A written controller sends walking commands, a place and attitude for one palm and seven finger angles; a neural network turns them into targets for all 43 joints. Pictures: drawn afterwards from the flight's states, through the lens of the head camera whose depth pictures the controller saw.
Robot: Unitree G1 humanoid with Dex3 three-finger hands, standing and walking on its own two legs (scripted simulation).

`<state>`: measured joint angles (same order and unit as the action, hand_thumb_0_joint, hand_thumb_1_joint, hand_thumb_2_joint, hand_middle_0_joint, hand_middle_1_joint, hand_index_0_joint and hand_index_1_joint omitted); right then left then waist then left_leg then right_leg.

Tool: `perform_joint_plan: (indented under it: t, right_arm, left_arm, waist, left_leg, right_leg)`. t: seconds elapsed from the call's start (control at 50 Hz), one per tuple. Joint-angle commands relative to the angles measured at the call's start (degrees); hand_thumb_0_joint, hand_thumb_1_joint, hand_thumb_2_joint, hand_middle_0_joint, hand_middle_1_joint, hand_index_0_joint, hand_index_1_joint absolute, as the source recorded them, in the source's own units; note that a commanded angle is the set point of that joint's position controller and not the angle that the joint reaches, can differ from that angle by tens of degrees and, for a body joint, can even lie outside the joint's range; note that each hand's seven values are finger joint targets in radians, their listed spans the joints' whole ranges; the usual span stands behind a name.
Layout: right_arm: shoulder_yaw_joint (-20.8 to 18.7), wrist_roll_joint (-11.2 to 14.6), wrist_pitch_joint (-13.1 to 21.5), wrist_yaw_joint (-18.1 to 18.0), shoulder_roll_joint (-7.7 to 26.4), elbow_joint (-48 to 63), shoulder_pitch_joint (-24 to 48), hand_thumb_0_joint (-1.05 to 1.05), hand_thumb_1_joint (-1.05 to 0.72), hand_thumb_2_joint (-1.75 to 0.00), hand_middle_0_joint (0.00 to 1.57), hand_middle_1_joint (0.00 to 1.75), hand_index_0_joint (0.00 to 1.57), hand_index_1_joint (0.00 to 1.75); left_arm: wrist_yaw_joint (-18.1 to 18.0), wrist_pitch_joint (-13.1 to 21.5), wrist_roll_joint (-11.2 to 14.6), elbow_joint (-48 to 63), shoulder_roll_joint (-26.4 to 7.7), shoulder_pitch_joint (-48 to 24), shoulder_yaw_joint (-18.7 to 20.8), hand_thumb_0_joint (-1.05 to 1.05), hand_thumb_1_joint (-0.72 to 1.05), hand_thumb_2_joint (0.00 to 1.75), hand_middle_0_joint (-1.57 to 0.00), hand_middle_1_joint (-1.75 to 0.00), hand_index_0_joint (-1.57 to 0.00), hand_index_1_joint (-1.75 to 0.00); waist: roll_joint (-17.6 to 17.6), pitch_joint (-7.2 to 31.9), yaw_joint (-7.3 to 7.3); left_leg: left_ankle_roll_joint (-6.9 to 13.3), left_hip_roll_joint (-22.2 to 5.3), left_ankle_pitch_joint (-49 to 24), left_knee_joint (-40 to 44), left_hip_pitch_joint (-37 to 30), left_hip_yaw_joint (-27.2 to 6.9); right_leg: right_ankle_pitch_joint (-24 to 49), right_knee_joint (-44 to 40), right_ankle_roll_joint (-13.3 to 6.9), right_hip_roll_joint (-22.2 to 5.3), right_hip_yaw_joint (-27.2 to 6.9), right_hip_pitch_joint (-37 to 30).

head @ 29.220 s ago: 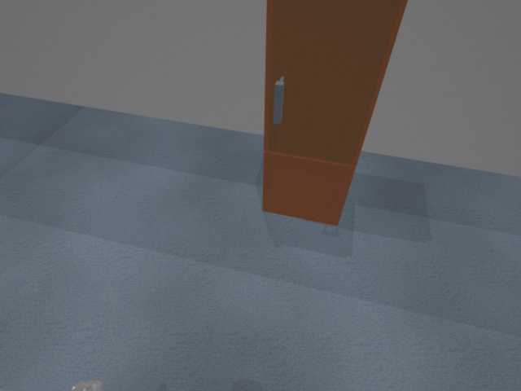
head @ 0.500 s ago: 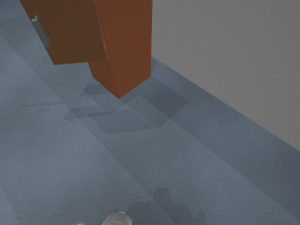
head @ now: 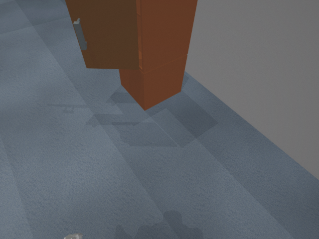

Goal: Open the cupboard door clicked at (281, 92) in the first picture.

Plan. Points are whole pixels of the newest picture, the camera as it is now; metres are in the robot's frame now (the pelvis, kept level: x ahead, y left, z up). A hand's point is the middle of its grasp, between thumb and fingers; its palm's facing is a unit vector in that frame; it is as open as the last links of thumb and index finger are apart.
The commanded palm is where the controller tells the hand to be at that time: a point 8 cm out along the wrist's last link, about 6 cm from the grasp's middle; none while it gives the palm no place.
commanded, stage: take the last steps up to it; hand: left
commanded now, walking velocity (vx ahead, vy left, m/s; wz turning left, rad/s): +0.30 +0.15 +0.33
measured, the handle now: (81, 34) +1.06 +0.48 -0.10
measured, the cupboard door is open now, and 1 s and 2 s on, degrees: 54 54 54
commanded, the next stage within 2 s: come to a stop and stand still in 1.48 s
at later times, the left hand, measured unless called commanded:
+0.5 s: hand out of the picture -0.04 +0.19 -0.18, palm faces +0.29 -0.94 -0.20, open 7.3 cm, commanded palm none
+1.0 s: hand (73, 157) +0.37 +0.31 -0.16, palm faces +0.12 -0.97 -0.21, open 7.3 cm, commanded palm none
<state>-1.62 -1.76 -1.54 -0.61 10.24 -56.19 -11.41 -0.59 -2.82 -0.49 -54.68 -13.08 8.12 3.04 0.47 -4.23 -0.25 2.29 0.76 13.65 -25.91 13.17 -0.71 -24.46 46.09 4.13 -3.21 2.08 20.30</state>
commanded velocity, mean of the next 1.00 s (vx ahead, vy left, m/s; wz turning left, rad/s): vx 0.30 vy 0.11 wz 0.05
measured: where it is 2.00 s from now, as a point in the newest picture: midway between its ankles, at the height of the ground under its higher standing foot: (127, 181)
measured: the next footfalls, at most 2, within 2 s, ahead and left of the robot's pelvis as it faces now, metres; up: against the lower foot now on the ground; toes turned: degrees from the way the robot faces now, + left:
right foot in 0.08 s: +0.02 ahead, -0.14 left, +0.00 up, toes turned -2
left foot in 0.52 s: +0.19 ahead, +0.20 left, +0.00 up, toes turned +18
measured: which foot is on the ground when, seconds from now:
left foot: down 0.00-0.06, up 0.08-0.50, down 0.52-1.00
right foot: up 0.00-0.06, down 0.08-0.52, up 0.54-1.00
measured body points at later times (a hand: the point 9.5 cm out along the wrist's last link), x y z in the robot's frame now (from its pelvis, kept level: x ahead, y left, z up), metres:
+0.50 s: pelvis +0.09 +0.05 -0.02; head +0.14 +0.06 +0.43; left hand -0.06 +0.24 -0.16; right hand +0.24 -0.17 -0.16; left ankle +0.15 +0.18 -0.73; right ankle -0.02 -0.14 -0.74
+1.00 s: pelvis +0.26 +0.12 -0.01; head +0.29 +0.11 +0.44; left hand +0.36 +0.37 -0.14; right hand +0.24 -0.11 -0.17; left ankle +0.16 +0.18 -0.74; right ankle +0.34 +0.03 -0.74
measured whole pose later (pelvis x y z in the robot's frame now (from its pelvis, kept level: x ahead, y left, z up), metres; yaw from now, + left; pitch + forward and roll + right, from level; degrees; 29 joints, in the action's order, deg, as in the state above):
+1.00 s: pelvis +0.26 +0.12 -0.01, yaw +8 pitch +0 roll +2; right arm -1.5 -2.2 2.7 -0.7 9.8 -63.1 -22.2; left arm 1.1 0.6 -1.5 -54.0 -9.7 4.8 2.7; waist 0.3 -2.9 -1.7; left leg 2.7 2.8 20.4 -21.1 1.0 10.7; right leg -13.2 37.0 -1.1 -4.6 5.6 23.9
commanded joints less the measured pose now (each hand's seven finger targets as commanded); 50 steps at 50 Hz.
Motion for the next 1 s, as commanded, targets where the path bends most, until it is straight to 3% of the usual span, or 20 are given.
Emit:
perform_joint_plan:
  t: [0.0, 0.02, 0.04, 0.06, 0.1, 0.12, 0.18, 0.3, 0.4, 0.42, 0.46, 0.48, 0.5, 0.52, 0.56, 0.6, 0.66, 0.92, 0.96, 0.98]
  right_arm:
    - [-3.23, 0.56, 0.82, -0.57, 11.00, 2.32, -0.41, 0.00, -0.90, -0.90, 0.20, 0.30, 0.20, 0.30]
    - [-3.14, 1.01, 1.00, -0.22, 9.25, 2.58, -0.02, 0.00, -0.90, -0.90, 0.20, 0.30, 0.20, 0.30]
    - [-2.53, 1.54, 1.25, 0.29, 5.24, 3.84, -0.66, 0.00, -0.90, -0.90, 0.20, 0.30, 0.20, 0.30]
    - [-2.95, 0.62, 0.80, 0.80, 7.64, 5.63, 2.78, 0.00, -0.90, -0.90, 0.20, 0.30, 0.20, 0.30]
    - [-3.61, 0.00, 0.50, 1.35, 8.33, 4.66, 5.15, 0.00, -0.90, -0.90, 0.20, 0.30, 0.20, 0.30]
    - [-3.76, -0.01, 0.27, 1.85, 8.02, 3.25, 3.52, 0.00, -0.90, -0.90, 0.20, 0.30, 0.20, 0.30]
    - [-3.39, 0.24, -0.10, 2.61, 5.60, 1.14, 0.87, 0.00, -0.90, -0.90, 0.20, 0.30, 0.20, 0.30]
    - [-2.40, 0.51, 0.05, 3.28, 3.70, 2.54, 5.89, 0.00, -0.90, -0.90, 0.20, 0.30, 0.20, 0.30]
    - [-1.28, 0.82, 1.20, 4.07, 2.70, 4.46, 10.57, 0.00, -0.90, -0.90, 0.20, 0.30, 0.20, 0.30]
    - [-1.25, 0.88, 1.55, 3.98, 3.08, 4.33, 9.54, 0.00, -0.90, -0.90, 0.20, 0.30, 0.20, 0.30]
    - [-1.80, 0.44, 2.53, 3.10, 5.30, 1.54, -0.84, 0.00, -0.90, -0.90, 0.20, 0.30, 0.20, 0.30]
    - [-2.65, 0.06, 2.94, 2.23, 9.72, -1.11, -10.75, 0.00, -0.90, -0.90, 0.20, 0.30, 0.20, 0.30]
    - [-4.71, -0.57, 3.50, 1.21, 16.99, -2.77, -18.38, 0.00, -0.90, -0.90, 0.20, 0.30, 0.20, 0.30]
    - [-4.88, 0.07, 2.88, 0.39, 18.85, -3.46, -20.32, 0.00, -0.90, -0.90, 0.20, 0.30, 0.20, 0.30]
    - [-3.79, 0.48, 3.36, -0.50, 14.30, -0.30, -9.60, 0.00, -0.90, -0.90, 0.20, 0.30, 0.20, 0.30]
    - [-2.09, 0.15, 4.28, -0.62, 8.50, 0.35, -5.20, 0.00, -0.90, -0.90, 0.20, 0.30, 0.20, 0.30]
    - [-1.45, 0.26, 5.38, -0.65, 6.63, -0.41, -4.87, 0.00, -0.90, -0.90, 0.20, 0.30, 0.20, 0.30]
    - [-1.41, -0.26, 5.57, -0.61, 6.94, -4.79, -12.86, 0.00, -0.90, -0.90, 0.20, 0.30, 0.20, 0.30]
    - [-1.23, 0.05, 5.33, -0.64, 6.93, -5.69, -13.02, 0.00, -0.90, -0.90, 0.20, 0.30, 0.20, 0.30]
    - [-1.22, 0.61, 5.49, -0.52, 6.87, -5.52, -11.65, 0.00, -0.90, -0.90, 0.20, 0.30, 0.20, 0.30]
  left_arm:
    - [0.38, 2.50, -0.18, 1.86, -3.04, 6.43, 1.05, 0.00, 0.90, 0.90, -0.20, -0.30, -0.20, -0.30]
    - [0.24, 3.23, -0.57, 0.97, -5.36, 9.72, 1.73, 0.00, 0.90, 0.90, -0.20, -0.30, -0.20, -0.30]
    - [-0.21, 3.88, -1.48, 0.26, -10.47, 12.91, 2.87, 0.00, 0.90, 0.90, -0.20, -0.30, -0.20, -0.30]
    - [-0.34, 3.53, -1.09, 0.79, -13.24, 14.07, 3.03, 0.00, 0.90, 0.90, -0.20, -0.30, -0.20, -0.30]
    - [-0.70, 4.82, -0.74, 0.55, -8.83, 10.66, 2.13, 0.00, 0.90, 0.90, -0.20, -0.30, -0.20, -0.30]
    - [-0.49, 5.38, -0.54, 0.55, -5.81, 8.60, 1.30, 0.00, 0.90, 0.90, -0.20, -0.30, -0.20, -0.30]
    - [-0.47, 6.58, -0.50, -0.49, -4.15, 10.40, 1.10, 0.00, 0.90, 0.90, -0.20, -0.30, -0.20, -0.30]
    - [-0.65, 7.51, -0.91, -5.01, -4.68, 17.19, 1.14, 0.00, 0.90, 0.90, -0.20, -0.30, -0.20, -0.30]
    - [-0.71, 6.95, -1.46, -6.68, -6.58, 17.71, 1.45, 0.00, 0.90, 0.90, -0.20, -0.30, -0.20, -0.30]
    - [-0.72, 6.80, -1.45, -6.79, -7.00, 17.30, 1.61, 0.00, 0.90, 0.90, -0.20, -0.30, -0.20, -0.30]
    - [-0.55, 6.63, -1.25, -6.69, -7.85, 14.78, 1.96, 0.00, 0.90, 0.90, -0.20, -0.30, -0.20, -0.30]
    - [-0.15, 6.41, -1.00, -5.88, -6.32, 14.92, 1.52, 0.00, 0.90, 0.90, -0.20, -0.30, -0.20, -0.30]
    - [0.51, 5.99, -0.12, -4.09, -2.26, 16.53, 1.11, 0.00, 0.90, 0.90, -0.20, -0.30, -0.20, -0.30]
    - [-0.01, 5.73, -0.20, -1.91, -1.43, 12.14, 0.51, 0.00, 0.90, 0.90, -0.20, -0.30, -0.20, -0.30]
    - [0.04, 5.41, -0.06, -1.58, -0.83, 8.15, 0.10, 0.00, 0.90, 0.90, -0.20, -0.30, -0.20, -0.30]
    - [0.76, 4.79, -1.08, -3.39, 0.31, 9.57, 0.45, 0.00, 0.90, 0.90, -0.20, -0.30, -0.20, -0.30]
    - [0.95, 3.91, -1.10, -4.39, 1.43, 12.29, 0.44, 0.00, 0.90, 0.90, -0.20, -0.30, -0.20, -0.30]
    - [1.64, 4.18, -1.07, 3.72, 0.63, -3.49, 0.23, 0.00, 0.90, 0.90, -0.20, -0.30, -0.20, -0.30]
    - [1.59, 4.76, -1.12, 2.22, -0.53, 1.94, 0.61, 0.00, 0.90, 0.90, -0.20, -0.30, -0.20, -0.30]
    - [1.39, 5.34, -1.16, -0.19, -2.70, 9.74, 1.38, 0.00, 0.90, 0.90, -0.20, -0.30, -0.20, -0.30]
  waist:
    - [-8.79, 7.17, 2.09]
    - [-2.82, 6.84, 3.83]
    - [12.97, 6.34, 4.90]
    - [14.69, 2.40, 6.47]
    - [12.91, -3.76, 3.79]
    - [9.98, -5.13, 1.93]
    - [9.39, -2.08, 1.16]
    - [8.11, -1.88, 2.84]
    - [11.41, -3.27, 3.55]
    - [12.06, -2.83, 2.94]
    - [9.32, 2.30, -2.51]
    - [0.86, 9.26, -6.56]
    - [-16.32, 15.47, -8.36]
    - [-14.66, 16.55, -8.63]
    - [-8.56, 9.88, -4.78]
    - [-6.79, 2.34, -1.32]
    - [-5.90, 3.12, 1.36]
    - [-2.54, -0.58, -0.54]
    - [-0.59, 1.81, 2.09]
    - [1.05, 5.71, 5.76]
  left_leg:
    - [5.26, -10.15, -5.26, 2.65, 2.71, -11.71]
    - [2.63, -6.34, 4.56, -2.98, 10.52, -8.98]
    - [-1.50, 1.30, 18.24, -16.66, 24.24, -0.44]
    - [-2.76, 1.23, 22.62, -29.47, 27.64, -0.79]
    - [-2.92, -2.53, 12.08, -40.42, 29.73, -4.30]
    - [-3.48, -3.64, 6.05, -41.82, 28.36, -4.06]
    - [-5.04, -4.12, 0.30, -40.56, 25.98, -1.12]
    - [-5.45, -5.12, -1.63, -31.97, 28.85, 2.66]
    - [-3.37, -3.73, 1.14, -15.28, 18.79, 6.85]
    - [-2.57, -3.02, 2.43, -13.04, 14.97, 7.31]
    - [-1.20, 0.42, 0.67, -4.72, -2.68, 10.46]
    - [-0.08, -2.14, -1.21, -2.61, -17.07, 8.57]
    - [5.91, -18.76, -6.96, 0.09, -28.83, -15.51]
    - [10.06, -24.08, -7.18, 6.83, -26.06, -22.53]
    - [10.90, -23.68, 5.90, 10.50, -13.16, -18.85]
    - [7.92, -19.14, 2.15, 13.56, -2.54, -10.48]
    - [7.99, -16.68, -6.46, 15.10, -1.57, -4.29]
    - [7.72, -15.72, -21.31, 10.78, -10.04, 1.10]
    - [5.26, -12.86, -25.89, 2.09, -7.91, 3.12]
    - [3.11, -9.88, -24.89, -7.85, -2.24, 5.35]
  right_leg:
    - [6.11, -18.04, -1.30, 2.15, 2.61, -13.31]
    - [6.94, -25.31, -2.28, -1.33, -0.68, -22.29]
    - [-2.99, -32.60, -7.18, -16.80, -18.26, -30.27]
    - [-6.56, -37.35, -11.85, -26.76, -26.84, -22.99]
    - [-2.44, -37.95, -12.06, -22.49, -23.86, -15.48]
    - [2.90, -37.24, -10.08, -19.05, -15.26, -13.65]
    - [16.07, -35.54, -8.01, -15.67, -4.76, -15.54]
    - [28.68, -34.00, -8.62, -17.02, 1.08, -22.00]
    - [31.10, -31.07, -8.21, -17.76, 4.20, -19.14]
    - [33.07, -29.45, -8.18, -18.22, 4.14, -18.06]
    - [39.48, -17.13, -6.43, -15.67, 7.81, -12.67]
    - [33.42, -3.24, -4.91, -12.60, 10.20, -7.08]
    - [-3.48, 15.28, -2.00, -2.44, 11.29, 9.17]
    - [-12.58, 26.51, -3.92, -0.80, 3.58, 14.18]
    - [-4.22, 32.93, -5.01, -4.82, -0.74, 18.25]
    - [2.15, 28.27, -4.79, -6.42, -1.03, 14.66]
    - [5.76, 21.71, -4.30, -5.58, 0.08, 11.15]
    - [9.66, -7.92, -5.23, -1.65, 3.44, 5.60]
    - [12.64, -14.71, -6.29, 1.07, 5.30, -5.45]
    - [16.38, -17.59, -7.83, -0.80, 1.99, -18.48]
